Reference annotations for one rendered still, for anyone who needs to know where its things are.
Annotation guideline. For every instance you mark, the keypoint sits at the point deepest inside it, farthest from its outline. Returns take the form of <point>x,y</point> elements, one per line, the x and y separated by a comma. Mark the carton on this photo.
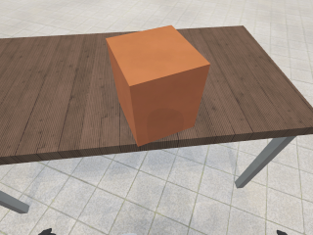
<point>159,78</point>

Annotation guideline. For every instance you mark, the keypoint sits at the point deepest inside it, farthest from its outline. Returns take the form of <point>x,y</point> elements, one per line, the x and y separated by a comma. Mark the table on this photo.
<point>58,100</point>

